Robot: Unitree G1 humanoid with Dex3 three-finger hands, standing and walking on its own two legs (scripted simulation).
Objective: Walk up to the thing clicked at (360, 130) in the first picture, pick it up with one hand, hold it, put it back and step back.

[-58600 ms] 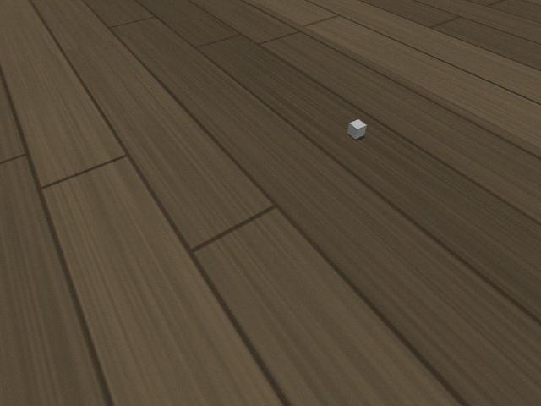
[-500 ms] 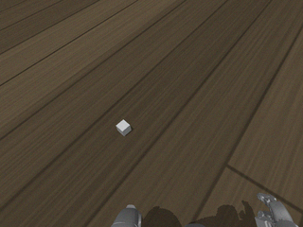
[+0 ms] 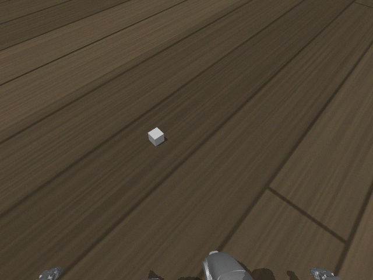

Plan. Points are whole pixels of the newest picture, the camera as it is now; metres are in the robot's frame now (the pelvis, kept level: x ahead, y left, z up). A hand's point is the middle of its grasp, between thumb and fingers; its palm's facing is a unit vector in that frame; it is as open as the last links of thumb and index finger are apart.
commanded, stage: step back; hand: left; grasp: from above
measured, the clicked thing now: (156, 136) +1.02 +0.16 -0.72
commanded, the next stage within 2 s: stand in 1.36 s
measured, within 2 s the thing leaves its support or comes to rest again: neither
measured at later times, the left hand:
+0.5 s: hand out of the picture -0.06 +0.28 -0.14, palm faces +0.00 -0.91 -0.42, open 7.4 cm
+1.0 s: hand out of the picture -0.01 +0.28 -0.15, palm faces +0.01 -0.93 -0.36, open 7.4 cm
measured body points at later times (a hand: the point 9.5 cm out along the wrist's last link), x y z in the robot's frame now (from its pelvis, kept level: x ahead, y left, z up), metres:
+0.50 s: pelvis -0.12 +0.00 +0.00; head -0.10 -0.01 +0.45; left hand -0.06 +0.33 -0.11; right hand -0.07 -0.32 -0.13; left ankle -0.09 +0.13 -0.73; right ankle -0.12 -0.13 -0.73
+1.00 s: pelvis -0.08 +0.01 +0.00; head -0.07 +0.01 +0.45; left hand -0.01 +0.32 -0.12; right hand -0.02 -0.31 -0.12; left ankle -0.03 +0.14 -0.73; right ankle -0.10 -0.12 -0.73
